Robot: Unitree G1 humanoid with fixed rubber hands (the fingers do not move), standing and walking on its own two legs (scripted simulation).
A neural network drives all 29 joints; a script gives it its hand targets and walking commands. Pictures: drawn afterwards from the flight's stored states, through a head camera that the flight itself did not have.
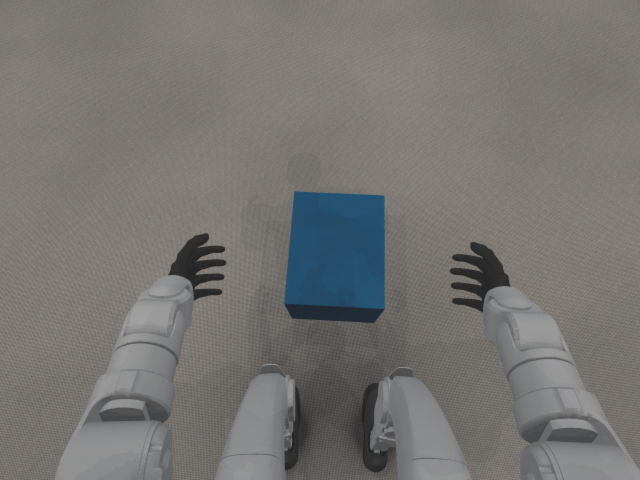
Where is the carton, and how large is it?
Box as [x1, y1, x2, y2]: [284, 191, 384, 322]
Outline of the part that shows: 294,191 284,303 291,317 373,322 384,308 383,195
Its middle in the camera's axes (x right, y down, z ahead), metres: +0.04 +0.06 +1.04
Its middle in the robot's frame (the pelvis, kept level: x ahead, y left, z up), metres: +0.54 +0.00 -0.58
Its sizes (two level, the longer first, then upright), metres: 0.294 0.234 0.218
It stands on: the floor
